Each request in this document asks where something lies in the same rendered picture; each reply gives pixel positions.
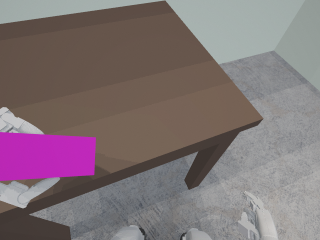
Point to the left robot thigh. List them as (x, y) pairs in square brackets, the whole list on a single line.
[(128, 233)]

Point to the sponge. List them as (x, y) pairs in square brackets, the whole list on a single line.
[(36, 156)]

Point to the robot thigh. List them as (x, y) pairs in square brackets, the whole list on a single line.
[(128, 233), (196, 235)]

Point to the left robot hand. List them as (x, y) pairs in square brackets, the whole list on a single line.
[(16, 193)]

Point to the right robot hand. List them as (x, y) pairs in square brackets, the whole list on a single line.
[(261, 222)]

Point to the table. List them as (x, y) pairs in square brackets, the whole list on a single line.
[(133, 77)]

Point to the right robot thigh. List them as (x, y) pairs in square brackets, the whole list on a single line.
[(196, 235)]

